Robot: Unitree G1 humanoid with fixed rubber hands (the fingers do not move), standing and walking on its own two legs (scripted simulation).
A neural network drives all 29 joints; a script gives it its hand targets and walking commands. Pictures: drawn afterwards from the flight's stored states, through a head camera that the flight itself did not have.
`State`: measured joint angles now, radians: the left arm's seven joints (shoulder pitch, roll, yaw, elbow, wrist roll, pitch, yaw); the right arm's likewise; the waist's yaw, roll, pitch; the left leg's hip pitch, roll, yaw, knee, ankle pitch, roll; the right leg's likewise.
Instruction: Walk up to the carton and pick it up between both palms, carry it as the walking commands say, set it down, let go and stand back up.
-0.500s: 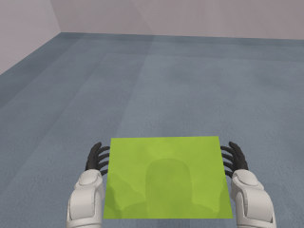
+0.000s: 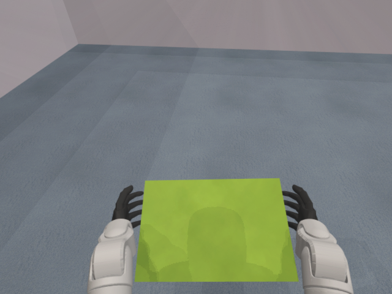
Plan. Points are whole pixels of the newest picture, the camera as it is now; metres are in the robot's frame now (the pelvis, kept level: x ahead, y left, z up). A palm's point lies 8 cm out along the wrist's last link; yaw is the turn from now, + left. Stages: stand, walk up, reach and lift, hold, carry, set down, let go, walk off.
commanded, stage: hold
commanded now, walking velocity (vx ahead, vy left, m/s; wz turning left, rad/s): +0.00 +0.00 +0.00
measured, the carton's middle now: (212, 233) +0.29 -0.01 -0.04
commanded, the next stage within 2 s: set down in 0.34 s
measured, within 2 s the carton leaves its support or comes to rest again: neither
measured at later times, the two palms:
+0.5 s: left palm (120, 217) +0.28 +0.18 +0.05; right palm (308, 219) +0.27 -0.19 +0.06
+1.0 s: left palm (132, 227) +0.30 +0.18 -0.04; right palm (293, 230) +0.29 -0.19 -0.03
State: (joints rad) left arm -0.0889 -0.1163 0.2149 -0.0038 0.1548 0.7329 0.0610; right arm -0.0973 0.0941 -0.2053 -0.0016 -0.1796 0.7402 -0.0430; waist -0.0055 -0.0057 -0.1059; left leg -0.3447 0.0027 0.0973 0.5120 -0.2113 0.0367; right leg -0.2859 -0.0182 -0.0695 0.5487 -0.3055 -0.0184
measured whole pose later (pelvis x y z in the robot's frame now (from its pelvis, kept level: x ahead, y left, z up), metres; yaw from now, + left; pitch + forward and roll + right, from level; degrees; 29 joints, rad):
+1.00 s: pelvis -0.01 +0.00 +0.00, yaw -3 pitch +8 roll +0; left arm -0.31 -0.09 0.41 0.40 0.30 0.39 -0.07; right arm -0.32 0.12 -0.39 0.42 -0.29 0.37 0.07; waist 0.02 -0.03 0.03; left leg -0.48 -0.01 0.06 0.55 -0.20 0.03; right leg -0.43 0.03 -0.01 0.58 -0.28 -0.03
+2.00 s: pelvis -0.07 +0.00 -0.14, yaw -3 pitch +40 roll -1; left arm -0.78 0.03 0.48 0.50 0.26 0.40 -0.11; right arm -0.76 0.04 -0.53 0.48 -0.22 0.38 0.09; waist 0.00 -0.02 -0.17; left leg -1.59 0.01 0.04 1.20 -0.31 0.05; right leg -1.53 0.02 -0.05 1.24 -0.41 -0.03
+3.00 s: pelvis -0.09 +0.00 -0.28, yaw -4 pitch +50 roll -2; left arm -1.11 0.22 0.41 0.69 0.15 0.36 -0.06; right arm -1.05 -0.07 -0.48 0.59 -0.11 0.35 -0.03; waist 0.01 -0.03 -0.12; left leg -2.17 0.03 0.05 1.70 -0.41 0.06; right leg -2.11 0.02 -0.05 1.75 -0.52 -0.03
